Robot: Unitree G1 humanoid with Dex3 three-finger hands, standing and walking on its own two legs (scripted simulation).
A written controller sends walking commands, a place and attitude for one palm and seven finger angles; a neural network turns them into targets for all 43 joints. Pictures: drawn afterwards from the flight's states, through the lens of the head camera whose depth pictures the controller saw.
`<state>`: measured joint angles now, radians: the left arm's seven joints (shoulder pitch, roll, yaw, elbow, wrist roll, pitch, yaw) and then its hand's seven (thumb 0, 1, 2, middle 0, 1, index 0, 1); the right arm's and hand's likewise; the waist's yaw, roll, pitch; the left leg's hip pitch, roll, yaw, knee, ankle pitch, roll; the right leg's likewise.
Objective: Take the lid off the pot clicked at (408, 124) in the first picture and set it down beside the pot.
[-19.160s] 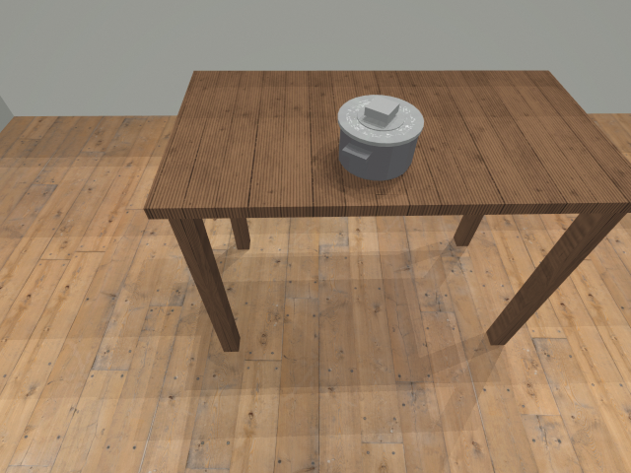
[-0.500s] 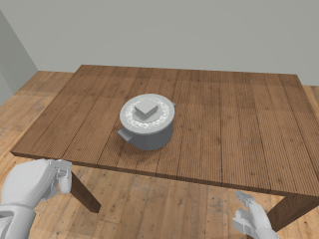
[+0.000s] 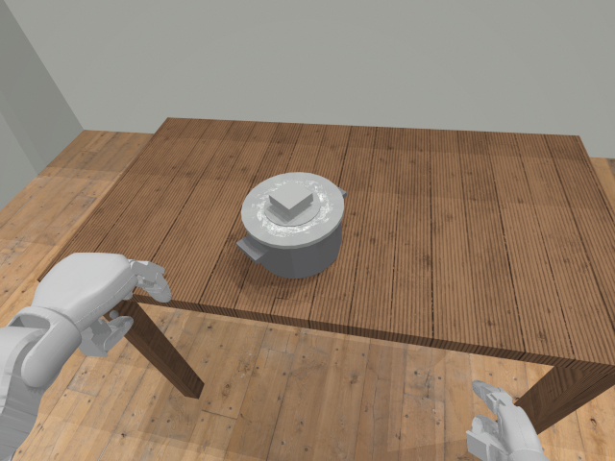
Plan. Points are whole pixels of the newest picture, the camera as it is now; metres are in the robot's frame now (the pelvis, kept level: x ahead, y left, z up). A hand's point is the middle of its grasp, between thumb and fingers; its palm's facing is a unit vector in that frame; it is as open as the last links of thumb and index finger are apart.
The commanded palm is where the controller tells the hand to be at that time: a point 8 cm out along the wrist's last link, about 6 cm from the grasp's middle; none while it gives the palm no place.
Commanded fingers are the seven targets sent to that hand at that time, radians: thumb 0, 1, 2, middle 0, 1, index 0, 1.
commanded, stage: reach forward and open the fingers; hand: left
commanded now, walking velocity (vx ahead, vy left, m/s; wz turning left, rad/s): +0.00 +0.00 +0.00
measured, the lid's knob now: (291, 197) +0.49 +0.08 +0.06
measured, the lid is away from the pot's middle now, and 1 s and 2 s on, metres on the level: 0.00 0.00 0.00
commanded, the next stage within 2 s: move the open hand above the knob in 0.36 s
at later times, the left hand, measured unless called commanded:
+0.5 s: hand (111, 253) +0.31 +0.27 +0.14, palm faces -0.14 -0.02 -0.99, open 10.1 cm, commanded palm +0.29 +0.25 +0.20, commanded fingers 0.00 -0.29 1.40 -0.82 -0.08 -0.82 -0.08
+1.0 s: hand (185, 235) +0.35 +0.20 +0.13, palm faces -0.21 +0.01 -0.98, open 10.1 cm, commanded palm +0.34 +0.20 +0.20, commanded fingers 0.00 -0.29 1.40 -0.82 -0.08 -0.82 -0.08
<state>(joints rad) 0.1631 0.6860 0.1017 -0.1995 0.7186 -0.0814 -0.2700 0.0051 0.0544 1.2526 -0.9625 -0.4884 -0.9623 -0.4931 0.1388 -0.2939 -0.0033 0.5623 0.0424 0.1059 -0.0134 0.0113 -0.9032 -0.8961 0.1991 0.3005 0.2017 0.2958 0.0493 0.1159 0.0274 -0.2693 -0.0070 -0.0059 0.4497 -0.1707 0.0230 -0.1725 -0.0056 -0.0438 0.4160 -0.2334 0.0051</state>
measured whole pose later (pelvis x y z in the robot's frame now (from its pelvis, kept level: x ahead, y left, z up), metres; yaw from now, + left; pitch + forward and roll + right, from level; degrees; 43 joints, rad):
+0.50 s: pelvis +0.00 +0.02 +0.00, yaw +0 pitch +0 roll -1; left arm -0.14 0.70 0.03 -0.09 0.75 0.01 -0.33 0.00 -0.27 1.38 -0.83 -0.09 -0.83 -0.09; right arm 0.12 -0.27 0.02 0.54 0.05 0.12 0.02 0.01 -0.90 -0.90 0.20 0.30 0.20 0.30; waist 0.05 0.10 0.02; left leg -0.28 -0.04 0.01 0.44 -0.16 0.05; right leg -0.19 -0.04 -0.03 0.42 -0.24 0.03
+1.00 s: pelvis +0.01 +0.00 +0.00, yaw +0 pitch +1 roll +0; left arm -0.33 0.61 -0.17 -0.02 0.81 0.10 -0.38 0.00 -0.28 1.40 -0.83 -0.08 -0.83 -0.09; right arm 0.10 -0.28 0.03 0.55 0.06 0.13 0.03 0.01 -0.90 -0.90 0.20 0.30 0.20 0.30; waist 0.03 0.10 0.03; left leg -0.28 -0.03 0.00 0.46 -0.19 0.03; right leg -0.21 -0.03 -0.04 0.47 -0.28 0.01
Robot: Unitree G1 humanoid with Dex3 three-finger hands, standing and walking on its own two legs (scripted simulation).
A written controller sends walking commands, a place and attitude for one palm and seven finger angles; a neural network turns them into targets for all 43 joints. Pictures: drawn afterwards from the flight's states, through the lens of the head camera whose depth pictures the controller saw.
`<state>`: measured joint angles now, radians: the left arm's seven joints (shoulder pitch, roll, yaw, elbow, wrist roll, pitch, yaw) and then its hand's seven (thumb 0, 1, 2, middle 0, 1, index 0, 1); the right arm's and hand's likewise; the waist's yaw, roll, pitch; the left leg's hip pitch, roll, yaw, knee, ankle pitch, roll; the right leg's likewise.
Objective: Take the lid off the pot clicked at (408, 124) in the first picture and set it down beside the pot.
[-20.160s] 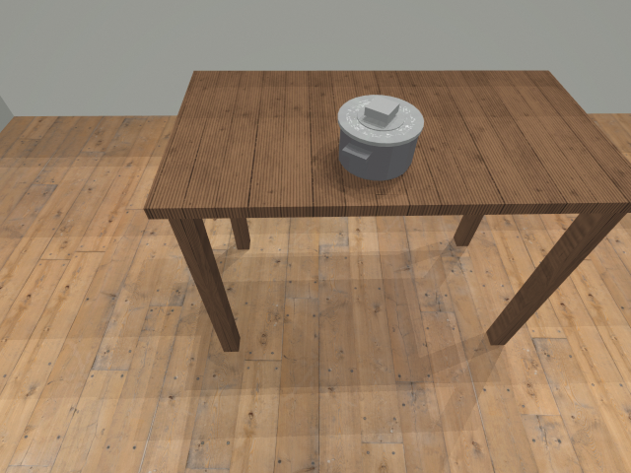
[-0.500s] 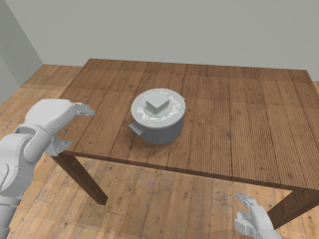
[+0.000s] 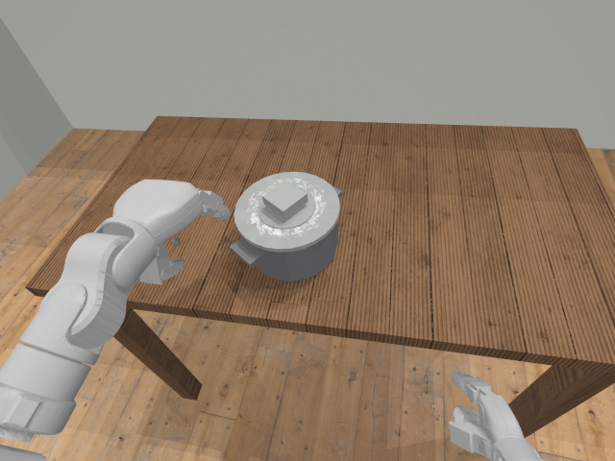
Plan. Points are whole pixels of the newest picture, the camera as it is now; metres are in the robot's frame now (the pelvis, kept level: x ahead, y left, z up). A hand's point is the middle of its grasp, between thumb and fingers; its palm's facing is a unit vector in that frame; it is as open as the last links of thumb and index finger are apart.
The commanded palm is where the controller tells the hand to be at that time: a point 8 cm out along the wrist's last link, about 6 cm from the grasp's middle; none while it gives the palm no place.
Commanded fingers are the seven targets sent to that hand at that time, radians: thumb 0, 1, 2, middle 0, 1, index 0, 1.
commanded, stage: move the open hand above the knob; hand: left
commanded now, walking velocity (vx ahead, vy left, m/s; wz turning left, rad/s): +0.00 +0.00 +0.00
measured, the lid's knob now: (285, 198) +0.48 +0.08 +0.07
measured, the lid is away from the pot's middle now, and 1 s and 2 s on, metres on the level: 0.00 0.00 0.00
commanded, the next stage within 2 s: lower the open fingers around the knob in 1.84 s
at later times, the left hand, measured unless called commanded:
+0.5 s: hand (219, 214) +0.39 +0.15 +0.13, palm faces -0.22 -0.04 -0.97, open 10.1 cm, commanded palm +0.37 +0.14 +0.20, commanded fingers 0.00 -0.29 1.40 -0.82 -0.08 -0.82 -0.08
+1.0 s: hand (262, 175) +0.44 +0.09 +0.15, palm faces -0.18 -0.04 -0.98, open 10.1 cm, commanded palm +0.42 +0.09 +0.20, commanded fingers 0.00 -0.29 1.40 -0.82 -0.08 -0.82 -0.08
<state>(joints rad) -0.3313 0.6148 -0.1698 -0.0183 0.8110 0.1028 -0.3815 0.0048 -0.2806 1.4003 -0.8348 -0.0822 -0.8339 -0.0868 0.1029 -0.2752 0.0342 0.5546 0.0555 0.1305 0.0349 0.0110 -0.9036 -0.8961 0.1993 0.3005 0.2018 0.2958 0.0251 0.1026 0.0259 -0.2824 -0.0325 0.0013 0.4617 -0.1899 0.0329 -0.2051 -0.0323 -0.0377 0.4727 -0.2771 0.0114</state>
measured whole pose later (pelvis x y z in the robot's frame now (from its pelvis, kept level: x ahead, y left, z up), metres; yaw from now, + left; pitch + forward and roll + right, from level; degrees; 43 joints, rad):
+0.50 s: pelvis +0.01 -0.01 +0.00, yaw -1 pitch +2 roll +1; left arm -0.50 0.52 -0.23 0.18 0.82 0.19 -0.37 0.00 -0.28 1.40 -0.83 -0.08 -0.83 -0.09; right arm 0.12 -0.30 0.01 0.57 0.08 0.16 0.05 0.01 -0.91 -0.90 0.20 0.30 0.20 0.30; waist 0.00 0.11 -0.01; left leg -0.29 -0.02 0.01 0.47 -0.20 0.01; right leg -0.23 -0.02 -0.03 0.50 -0.30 -0.01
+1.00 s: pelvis +0.01 -0.01 +0.00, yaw -1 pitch +3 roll +1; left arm -0.77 0.42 -0.32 0.43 0.84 0.22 -0.31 0.00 -0.28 1.40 -0.84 -0.08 -0.84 -0.09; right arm 0.14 -0.27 0.02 0.62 0.08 0.14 0.03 0.01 -0.91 -0.90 0.20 0.30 0.20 0.30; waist -0.03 0.09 -0.03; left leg -0.31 -0.03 0.02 0.47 -0.21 0.02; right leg -0.25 -0.03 -0.01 0.52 -0.31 0.00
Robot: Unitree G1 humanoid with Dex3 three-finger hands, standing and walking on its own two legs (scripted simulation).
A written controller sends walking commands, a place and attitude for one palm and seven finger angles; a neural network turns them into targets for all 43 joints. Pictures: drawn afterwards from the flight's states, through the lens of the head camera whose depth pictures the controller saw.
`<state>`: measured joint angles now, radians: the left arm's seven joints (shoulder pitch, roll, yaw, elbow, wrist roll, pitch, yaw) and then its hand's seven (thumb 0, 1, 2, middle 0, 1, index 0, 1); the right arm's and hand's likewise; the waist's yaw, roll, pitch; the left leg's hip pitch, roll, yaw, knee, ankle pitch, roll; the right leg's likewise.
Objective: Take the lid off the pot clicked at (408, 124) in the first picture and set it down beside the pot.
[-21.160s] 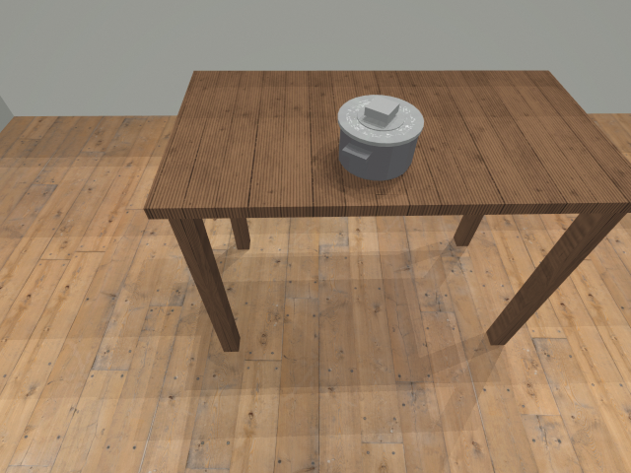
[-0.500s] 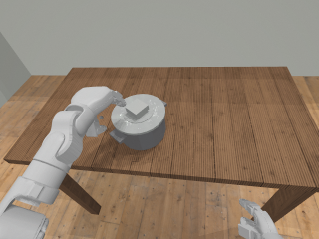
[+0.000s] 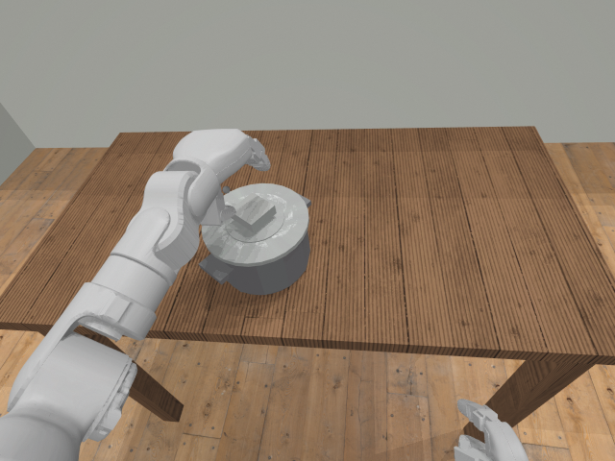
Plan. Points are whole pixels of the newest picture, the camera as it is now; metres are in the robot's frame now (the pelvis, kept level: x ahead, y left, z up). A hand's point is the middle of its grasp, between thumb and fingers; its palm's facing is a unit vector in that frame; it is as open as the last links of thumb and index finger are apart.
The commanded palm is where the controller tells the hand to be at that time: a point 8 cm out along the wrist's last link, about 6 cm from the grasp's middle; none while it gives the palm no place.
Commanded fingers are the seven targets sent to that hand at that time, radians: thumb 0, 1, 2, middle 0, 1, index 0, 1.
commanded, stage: move the open hand above the knob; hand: left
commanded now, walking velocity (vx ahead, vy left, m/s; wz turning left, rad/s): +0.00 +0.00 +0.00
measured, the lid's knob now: (252, 211) +0.46 +0.10 +0.07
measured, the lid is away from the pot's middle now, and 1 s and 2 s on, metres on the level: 0.00 0.00 0.00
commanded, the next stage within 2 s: lower the open fingers around the knob in 0.84 s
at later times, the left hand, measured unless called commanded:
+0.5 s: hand (237, 196) +0.43 +0.10 +0.13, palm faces -0.25 -0.02 -0.97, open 10.1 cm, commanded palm +0.41 +0.11 +0.20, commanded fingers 0.00 -0.29 1.40 -0.82 -0.08 -0.82 -0.08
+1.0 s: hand (236, 193) +0.43 +0.10 +0.14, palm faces -0.24 -0.02 -0.97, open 10.1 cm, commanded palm +0.41 +0.11 +0.20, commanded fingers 0.00 -0.29 1.40 -0.82 -0.08 -0.82 -0.08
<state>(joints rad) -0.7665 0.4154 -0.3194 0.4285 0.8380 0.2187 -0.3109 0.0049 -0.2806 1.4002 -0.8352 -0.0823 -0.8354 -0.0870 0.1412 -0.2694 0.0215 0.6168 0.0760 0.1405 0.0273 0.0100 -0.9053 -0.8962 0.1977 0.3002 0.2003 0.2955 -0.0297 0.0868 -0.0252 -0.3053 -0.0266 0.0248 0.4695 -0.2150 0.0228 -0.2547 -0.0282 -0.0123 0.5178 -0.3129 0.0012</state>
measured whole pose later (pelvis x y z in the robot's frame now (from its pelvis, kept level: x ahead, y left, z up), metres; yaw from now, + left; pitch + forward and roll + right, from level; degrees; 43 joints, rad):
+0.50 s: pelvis +0.00 +0.00 +0.00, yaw +0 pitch +3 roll +1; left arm -0.78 0.38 -0.36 0.48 0.85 0.24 -0.34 0.00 -0.28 1.40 -0.83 -0.08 -0.83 -0.09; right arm 0.17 -0.27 0.01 0.62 0.07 0.15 0.02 0.01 -0.91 -0.90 0.20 0.30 0.20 0.30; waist -0.04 0.08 -0.03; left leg -0.31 -0.02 0.03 0.47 -0.22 0.02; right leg -0.26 -0.02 -0.01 0.51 -0.31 0.00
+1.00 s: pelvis +0.00 +0.00 +0.00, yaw +0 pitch +3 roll +1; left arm -0.85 0.35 -0.37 0.59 0.87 0.29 -0.31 0.00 -0.28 1.40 -0.83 -0.08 -0.83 -0.09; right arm 0.15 -0.25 0.02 0.62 0.07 0.16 0.02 0.01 -0.90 -0.90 0.20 0.30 0.20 0.30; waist -0.04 0.08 -0.04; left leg -0.32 -0.03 0.03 0.46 -0.20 0.02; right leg -0.27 -0.03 -0.01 0.52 -0.30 0.00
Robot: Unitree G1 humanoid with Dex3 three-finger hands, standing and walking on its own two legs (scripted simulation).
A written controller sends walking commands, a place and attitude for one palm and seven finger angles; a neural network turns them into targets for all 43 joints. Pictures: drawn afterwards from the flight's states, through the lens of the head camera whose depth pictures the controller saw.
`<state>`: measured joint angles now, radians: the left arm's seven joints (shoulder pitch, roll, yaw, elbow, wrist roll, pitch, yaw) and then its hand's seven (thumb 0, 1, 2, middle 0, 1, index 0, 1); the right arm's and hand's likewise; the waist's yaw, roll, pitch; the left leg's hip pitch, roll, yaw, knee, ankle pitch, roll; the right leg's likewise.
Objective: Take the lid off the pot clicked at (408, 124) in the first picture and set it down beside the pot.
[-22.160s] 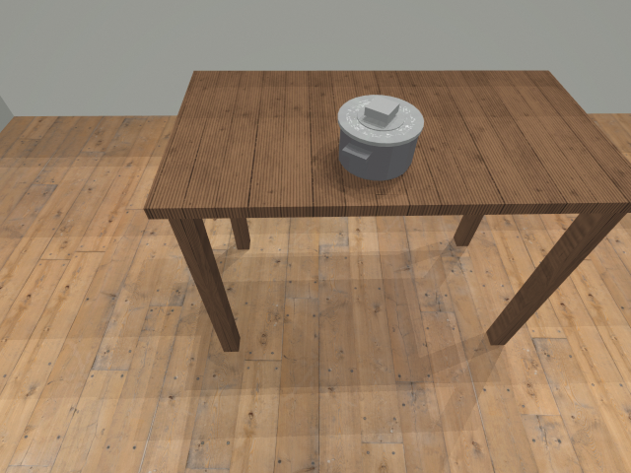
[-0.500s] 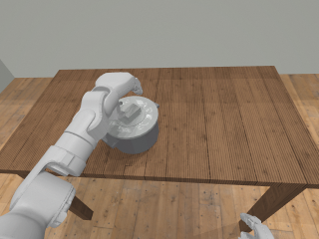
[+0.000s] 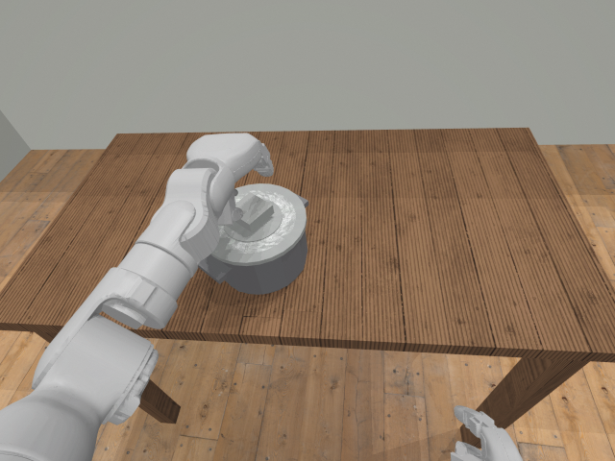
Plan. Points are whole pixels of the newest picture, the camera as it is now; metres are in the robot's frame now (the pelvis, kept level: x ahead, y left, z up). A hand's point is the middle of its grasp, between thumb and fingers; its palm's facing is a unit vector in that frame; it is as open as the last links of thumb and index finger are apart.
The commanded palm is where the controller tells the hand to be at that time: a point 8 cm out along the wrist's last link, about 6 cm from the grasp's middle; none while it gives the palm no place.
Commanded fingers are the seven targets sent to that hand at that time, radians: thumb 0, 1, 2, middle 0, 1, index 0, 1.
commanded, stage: lower the open fingers around the knob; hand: left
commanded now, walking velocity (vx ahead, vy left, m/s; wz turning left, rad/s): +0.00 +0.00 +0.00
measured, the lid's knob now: (250, 211) +0.46 +0.10 +0.07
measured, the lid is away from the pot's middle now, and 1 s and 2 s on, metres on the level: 0.00 0.00 0.00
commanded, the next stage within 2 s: close the fingers and squeeze the knob in 0.80 s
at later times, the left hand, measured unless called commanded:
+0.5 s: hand (236, 215) +0.42 +0.11 +0.10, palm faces -0.30 -0.03 -0.95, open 10.1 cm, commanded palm +0.41 +0.11 +0.16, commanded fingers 0.00 -0.29 1.40 -0.82 -0.08 -0.82 -0.08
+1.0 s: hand (245, 213) +0.43 +0.10 +0.09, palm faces -0.29 -0.02 -0.96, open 10.1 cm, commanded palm +0.42 +0.10 +0.16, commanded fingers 0.00 -0.14 1.17 -0.64 -0.52 -0.64 -0.52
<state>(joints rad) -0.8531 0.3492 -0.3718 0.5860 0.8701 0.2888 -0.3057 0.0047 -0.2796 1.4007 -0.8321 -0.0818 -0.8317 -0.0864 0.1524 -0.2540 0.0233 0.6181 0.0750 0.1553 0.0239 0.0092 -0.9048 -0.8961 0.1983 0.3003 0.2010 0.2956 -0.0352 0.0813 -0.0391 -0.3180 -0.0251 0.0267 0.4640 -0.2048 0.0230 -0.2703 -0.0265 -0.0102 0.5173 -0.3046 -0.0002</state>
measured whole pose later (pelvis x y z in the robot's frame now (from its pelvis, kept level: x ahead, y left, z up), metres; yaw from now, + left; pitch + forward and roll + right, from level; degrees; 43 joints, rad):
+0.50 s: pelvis +0.00 +0.00 +0.00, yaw +0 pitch +4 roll +1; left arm -0.80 0.33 -0.37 0.65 0.87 0.25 -0.27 0.00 -0.28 1.40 -0.83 -0.08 -0.83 -0.09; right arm 0.17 -0.26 0.01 0.63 0.08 0.16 0.01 0.01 -0.91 -0.90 0.20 0.30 0.20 0.30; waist -0.04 0.07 -0.04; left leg -0.33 -0.02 0.03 0.47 -0.21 0.02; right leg -0.28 -0.02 -0.01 0.52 -0.30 0.00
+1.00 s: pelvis +0.01 +0.00 +0.00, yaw -1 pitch +5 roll +1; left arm -0.79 0.32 -0.37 0.64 0.88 0.23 -0.24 0.00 -0.25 1.34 -0.79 -0.16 -0.79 -0.16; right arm 0.19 -0.26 0.00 0.64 0.07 0.16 0.01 0.01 -0.91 -0.90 0.20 0.30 0.20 0.30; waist -0.05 0.08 -0.05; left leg -0.34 -0.02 0.04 0.48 -0.22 0.03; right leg -0.29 -0.02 0.00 0.52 -0.31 0.00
